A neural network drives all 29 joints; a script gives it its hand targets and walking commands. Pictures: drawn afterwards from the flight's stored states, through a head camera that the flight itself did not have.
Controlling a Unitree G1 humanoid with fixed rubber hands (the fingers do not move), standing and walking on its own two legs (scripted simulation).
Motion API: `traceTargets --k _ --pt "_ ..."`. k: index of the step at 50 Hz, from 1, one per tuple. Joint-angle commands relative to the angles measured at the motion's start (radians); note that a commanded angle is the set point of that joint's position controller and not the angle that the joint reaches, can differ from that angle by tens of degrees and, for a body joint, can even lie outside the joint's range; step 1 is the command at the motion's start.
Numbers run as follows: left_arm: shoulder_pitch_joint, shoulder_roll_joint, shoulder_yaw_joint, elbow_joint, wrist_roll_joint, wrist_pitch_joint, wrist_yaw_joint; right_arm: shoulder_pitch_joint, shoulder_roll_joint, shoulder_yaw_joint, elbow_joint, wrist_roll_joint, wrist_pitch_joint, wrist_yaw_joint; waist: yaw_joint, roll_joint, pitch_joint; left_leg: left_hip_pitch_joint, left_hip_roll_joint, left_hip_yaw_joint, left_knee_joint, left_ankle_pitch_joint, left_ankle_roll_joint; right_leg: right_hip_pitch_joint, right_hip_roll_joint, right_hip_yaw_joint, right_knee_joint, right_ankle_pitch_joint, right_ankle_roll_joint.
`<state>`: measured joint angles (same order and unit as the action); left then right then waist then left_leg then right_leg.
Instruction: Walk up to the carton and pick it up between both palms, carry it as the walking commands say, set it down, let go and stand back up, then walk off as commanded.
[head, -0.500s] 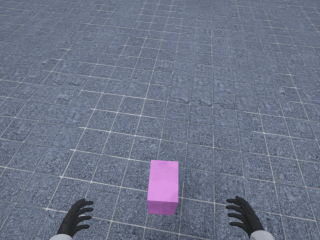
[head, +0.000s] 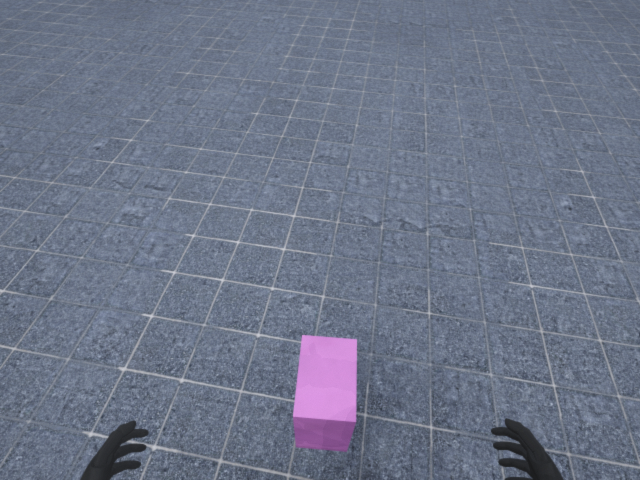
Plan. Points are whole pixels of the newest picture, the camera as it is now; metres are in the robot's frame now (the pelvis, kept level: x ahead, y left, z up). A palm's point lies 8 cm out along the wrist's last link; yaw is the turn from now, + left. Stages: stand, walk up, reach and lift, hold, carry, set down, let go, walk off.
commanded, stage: stand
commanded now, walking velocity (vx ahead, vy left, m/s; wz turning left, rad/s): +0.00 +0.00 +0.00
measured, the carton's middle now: (325, 395) +0.44 -0.02 -0.62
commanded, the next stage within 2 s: walk off in 1.66 s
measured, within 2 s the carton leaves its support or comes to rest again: neither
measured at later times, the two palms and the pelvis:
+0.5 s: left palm out of the picture +0.13 +0.30 -0.09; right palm out of the picture +0.13 -0.28 -0.09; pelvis +0.01 +0.01 +0.00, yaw +0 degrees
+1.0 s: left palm out of the picture +0.09 +0.31 -0.09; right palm out of the picture +0.09 -0.29 -0.09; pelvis -0.01 +0.01 +0.01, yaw -1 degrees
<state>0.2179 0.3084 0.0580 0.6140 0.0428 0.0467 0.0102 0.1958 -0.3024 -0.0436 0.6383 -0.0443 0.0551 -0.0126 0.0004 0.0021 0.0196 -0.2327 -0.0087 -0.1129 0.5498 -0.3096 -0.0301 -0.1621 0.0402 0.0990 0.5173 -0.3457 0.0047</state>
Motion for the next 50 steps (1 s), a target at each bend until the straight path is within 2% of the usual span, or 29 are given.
traceTargets --k 1,7,21,50 --pt "-0.034 0.133 0.036 -0.042 -0.002 -0.03 0.006 -0.05 -0.13 -0.03 -0.039 0.001 -0.039 -0.006 0.004 0.007 -0.056 0.044 0.04 0.02 -0.051 0.243 0.023 -0.054 -0.06 0.009 -0.083 0.221 0.004" --pt "-0.03 0.16 0.031 0.021 -0.003 -0.04 0.018 -0.041 -0.161 -0.028 0.02 0.007 -0.052 -0.017 0.001 0.007 -0.08 0.078 0.055 0.004 -0.048 0.336 0.034 -0.025 -0.071 0.015 -0.067 0.327 0.0" --pt "-0.041 0.178 0.017 0.116 -0.011 -0.046 0.022 -0.047 -0.188 -0.017 0.104 0.012 -0.065 -0.024 0.001 0.005 -0.07 0.103 0.066 -0.008 -0.075 0.392 0.042 0.005 -0.085 0.017 -0.081 0.367 -0.006" --pt "-0.063 0.208 0.006 0.244 -0.018 -0.053 0.013 -0.073 -0.223 -0.004 0.231 0.02 -0.073 -0.017 -0.001 -0.002 -0.015 0.104 0.076 -0.032 -0.161 0.264 0.046 0.015 -0.104 0.052 -0.16 0.26 -0.017"
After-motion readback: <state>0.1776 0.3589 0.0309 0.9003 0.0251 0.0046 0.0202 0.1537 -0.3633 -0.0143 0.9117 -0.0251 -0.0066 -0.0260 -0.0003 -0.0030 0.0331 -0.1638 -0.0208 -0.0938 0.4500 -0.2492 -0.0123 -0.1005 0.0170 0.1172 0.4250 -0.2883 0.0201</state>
